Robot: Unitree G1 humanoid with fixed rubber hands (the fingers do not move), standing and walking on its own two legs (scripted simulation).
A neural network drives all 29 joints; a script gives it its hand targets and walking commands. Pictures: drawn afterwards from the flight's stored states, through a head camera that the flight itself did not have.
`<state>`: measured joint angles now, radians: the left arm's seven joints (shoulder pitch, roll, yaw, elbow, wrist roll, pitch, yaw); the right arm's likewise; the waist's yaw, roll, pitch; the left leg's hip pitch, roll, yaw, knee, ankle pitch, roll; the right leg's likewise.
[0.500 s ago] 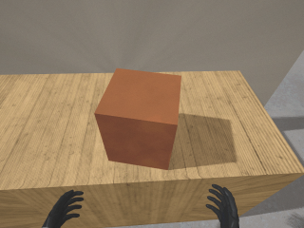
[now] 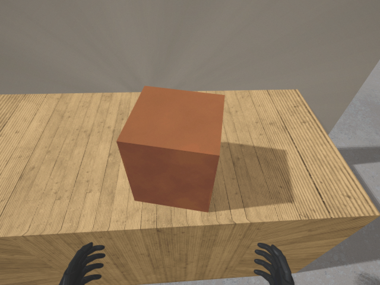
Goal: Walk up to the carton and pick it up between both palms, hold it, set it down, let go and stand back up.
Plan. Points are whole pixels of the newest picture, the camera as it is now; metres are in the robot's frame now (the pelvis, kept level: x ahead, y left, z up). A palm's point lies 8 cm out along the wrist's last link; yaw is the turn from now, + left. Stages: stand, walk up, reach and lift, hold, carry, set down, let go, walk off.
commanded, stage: set down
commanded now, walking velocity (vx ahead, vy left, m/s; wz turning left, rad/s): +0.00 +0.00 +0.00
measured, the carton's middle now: (177, 150) +0.46 +0.04 +0.00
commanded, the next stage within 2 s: let go in 1.14 s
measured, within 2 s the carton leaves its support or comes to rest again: neither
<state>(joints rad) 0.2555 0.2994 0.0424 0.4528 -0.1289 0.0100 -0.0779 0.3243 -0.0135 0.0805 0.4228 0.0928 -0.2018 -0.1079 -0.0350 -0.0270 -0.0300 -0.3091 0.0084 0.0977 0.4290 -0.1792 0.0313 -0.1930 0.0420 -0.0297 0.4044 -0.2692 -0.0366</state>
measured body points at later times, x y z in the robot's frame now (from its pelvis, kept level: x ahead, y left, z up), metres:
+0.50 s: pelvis +0.00 +0.00 +0.00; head +0.02 +0.01 +0.45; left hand +0.17 +0.24 -0.08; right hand +0.15 -0.19 -0.08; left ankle +0.03 +0.09 -0.74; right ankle -0.04 -0.09 -0.74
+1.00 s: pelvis +0.00 +0.00 +0.00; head +0.03 +0.00 +0.45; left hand +0.17 +0.23 -0.08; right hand +0.15 -0.20 -0.09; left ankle +0.03 +0.09 -0.74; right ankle -0.04 -0.09 -0.74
